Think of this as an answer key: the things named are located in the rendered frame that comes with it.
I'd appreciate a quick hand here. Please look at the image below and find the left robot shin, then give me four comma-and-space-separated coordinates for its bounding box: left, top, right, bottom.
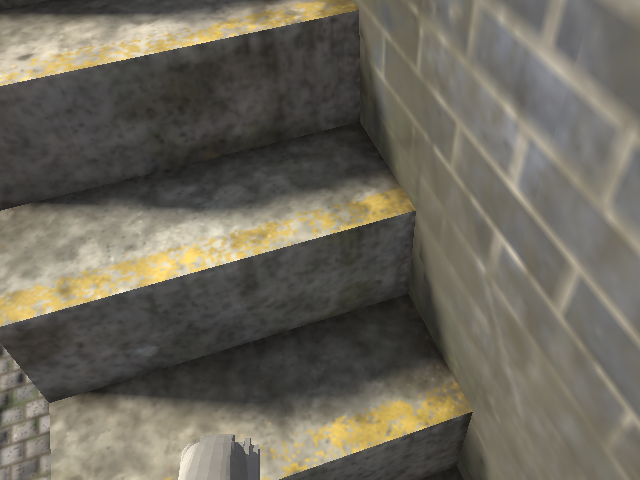
179, 443, 196, 473

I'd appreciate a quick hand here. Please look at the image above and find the robot left thigh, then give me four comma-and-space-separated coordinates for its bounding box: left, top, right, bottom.
178, 434, 260, 480

